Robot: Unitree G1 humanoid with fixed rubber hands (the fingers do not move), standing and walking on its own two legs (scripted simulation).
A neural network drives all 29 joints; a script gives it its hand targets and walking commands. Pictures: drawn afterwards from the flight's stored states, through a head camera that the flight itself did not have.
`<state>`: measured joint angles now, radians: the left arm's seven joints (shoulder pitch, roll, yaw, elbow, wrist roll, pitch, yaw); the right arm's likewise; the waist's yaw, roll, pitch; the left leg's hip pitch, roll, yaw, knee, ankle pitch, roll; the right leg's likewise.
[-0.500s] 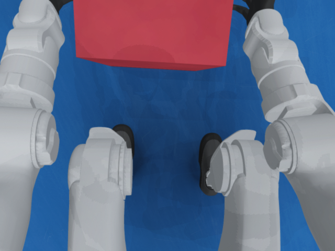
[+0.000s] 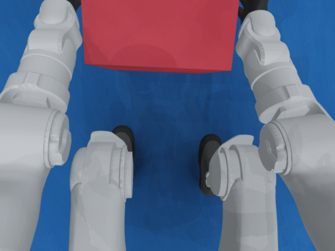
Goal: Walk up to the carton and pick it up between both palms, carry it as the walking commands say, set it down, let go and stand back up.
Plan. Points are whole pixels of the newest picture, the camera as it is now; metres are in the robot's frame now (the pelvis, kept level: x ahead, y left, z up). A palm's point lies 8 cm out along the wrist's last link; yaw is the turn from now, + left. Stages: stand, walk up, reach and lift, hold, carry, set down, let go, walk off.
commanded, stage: reach and lift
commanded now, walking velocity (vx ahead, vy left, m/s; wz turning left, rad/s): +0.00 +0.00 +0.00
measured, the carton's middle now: (160, 11) +0.55 +0.06 -0.26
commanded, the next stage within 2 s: none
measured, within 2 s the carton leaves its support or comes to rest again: leaves its support in 0.54 s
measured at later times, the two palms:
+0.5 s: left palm out of the picture +0.53 +0.22 -0.18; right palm (253, 7) +0.55 -0.11 -0.18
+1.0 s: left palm out of the picture +0.54 +0.23 -0.13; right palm out of the picture +0.55 -0.10 -0.12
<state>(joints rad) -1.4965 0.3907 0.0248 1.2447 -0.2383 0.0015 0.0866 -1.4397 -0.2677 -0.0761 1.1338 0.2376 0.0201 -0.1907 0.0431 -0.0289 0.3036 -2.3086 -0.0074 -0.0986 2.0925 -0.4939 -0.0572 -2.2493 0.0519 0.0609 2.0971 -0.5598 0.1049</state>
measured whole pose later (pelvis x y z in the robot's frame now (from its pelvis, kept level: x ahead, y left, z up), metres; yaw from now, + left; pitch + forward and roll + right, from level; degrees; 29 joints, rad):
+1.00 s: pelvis -0.02 +0.00 +0.02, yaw +1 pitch +30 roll -4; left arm -1.55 0.38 0.17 0.92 -0.08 0.31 0.07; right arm -1.44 -0.19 -0.38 0.76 0.04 0.27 -0.15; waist 0.05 -0.02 0.52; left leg -2.11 -0.07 -0.13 2.07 -0.48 -0.08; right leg -2.03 0.09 0.07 2.07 -0.57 0.12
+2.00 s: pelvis -0.03 +0.00 +0.10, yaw +3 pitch +28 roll -4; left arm -1.38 0.24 0.33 0.71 0.08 0.44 0.03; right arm -1.31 -0.10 -0.49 0.57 -0.07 0.40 -0.08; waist 0.03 -0.01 0.42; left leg -1.84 -0.09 -0.14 1.78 -0.41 -0.08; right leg -1.78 0.10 0.08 1.78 -0.50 0.12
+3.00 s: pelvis +0.07 +0.00 +0.24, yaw +4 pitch +40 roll -2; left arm -0.71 0.02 0.37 0.68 0.18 0.34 -0.01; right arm -0.67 0.10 -0.46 0.56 -0.17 0.32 -0.03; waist 0.01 0.00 -0.31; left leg -1.55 -0.07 -0.14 1.26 -0.42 -0.05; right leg -1.48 0.09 0.12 1.26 -0.48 0.08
